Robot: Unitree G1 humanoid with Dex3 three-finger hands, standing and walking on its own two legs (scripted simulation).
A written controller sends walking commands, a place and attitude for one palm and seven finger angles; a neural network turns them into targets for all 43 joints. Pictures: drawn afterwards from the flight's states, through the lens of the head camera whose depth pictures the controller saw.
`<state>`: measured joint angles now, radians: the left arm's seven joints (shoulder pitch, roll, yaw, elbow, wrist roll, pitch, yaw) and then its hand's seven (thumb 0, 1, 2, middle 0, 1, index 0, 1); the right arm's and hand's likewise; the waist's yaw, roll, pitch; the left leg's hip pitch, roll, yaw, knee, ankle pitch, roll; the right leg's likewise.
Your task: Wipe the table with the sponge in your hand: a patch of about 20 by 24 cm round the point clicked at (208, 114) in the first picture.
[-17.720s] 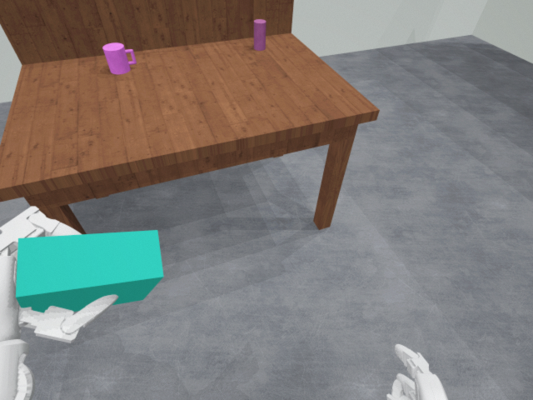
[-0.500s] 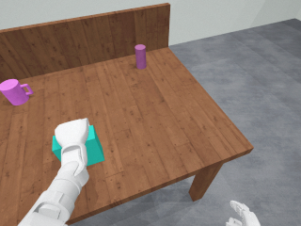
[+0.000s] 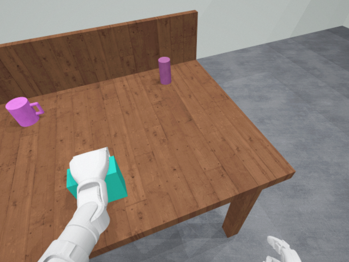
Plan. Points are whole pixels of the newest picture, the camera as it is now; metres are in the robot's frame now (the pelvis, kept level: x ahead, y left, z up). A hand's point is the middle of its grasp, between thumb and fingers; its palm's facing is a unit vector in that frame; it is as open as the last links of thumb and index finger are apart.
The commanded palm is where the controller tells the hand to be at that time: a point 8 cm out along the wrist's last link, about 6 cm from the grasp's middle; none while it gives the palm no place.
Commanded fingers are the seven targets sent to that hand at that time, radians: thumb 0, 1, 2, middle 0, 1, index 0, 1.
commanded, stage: wipe back along the middle lane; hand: left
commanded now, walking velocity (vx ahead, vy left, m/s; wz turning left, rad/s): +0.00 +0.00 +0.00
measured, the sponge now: (101, 187) +0.31 +0.24 -0.05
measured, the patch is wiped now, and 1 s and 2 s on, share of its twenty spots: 0.65 0.85 0.90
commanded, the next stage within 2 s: slide across to the third lane in 1.46 s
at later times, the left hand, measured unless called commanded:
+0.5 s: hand (100, 195) +0.27 +0.21 +0.00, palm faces -0.02 -0.07 -1.00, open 9.5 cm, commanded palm +0.21 +0.19 +0.03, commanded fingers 0.00 0.10 1.30 -1.20 -1.60 -1.20 -1.60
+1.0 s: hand (103, 199) +0.26 +0.21 +0.00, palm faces -0.05 -0.04 -1.00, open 9.5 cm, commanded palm +0.22 +0.18 +0.03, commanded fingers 0.00 0.10 1.30 -1.20 -1.60 -1.20 -1.60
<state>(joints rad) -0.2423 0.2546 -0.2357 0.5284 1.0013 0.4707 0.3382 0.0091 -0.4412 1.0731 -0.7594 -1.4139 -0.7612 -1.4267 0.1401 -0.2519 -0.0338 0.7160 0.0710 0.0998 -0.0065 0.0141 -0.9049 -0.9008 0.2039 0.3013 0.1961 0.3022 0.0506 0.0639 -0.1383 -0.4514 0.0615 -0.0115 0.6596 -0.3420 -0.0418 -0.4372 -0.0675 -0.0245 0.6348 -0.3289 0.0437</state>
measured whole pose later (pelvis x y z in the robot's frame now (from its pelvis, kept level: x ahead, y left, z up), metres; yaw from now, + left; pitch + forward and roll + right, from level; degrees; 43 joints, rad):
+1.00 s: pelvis -0.01 -0.02 +0.00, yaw +0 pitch +5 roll +0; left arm -0.06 0.22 -0.30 0.34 1.03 0.50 0.30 0.02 -0.44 1.07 -0.75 -1.43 -0.76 -1.43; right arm 0.09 -0.25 -0.02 0.69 0.07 0.09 -0.01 0.02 -0.90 -0.90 0.20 0.30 0.20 0.30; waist 0.09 0.07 -0.12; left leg -0.41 0.07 -0.02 0.66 -0.33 -0.06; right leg -0.42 -0.06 -0.03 0.68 -0.34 0.03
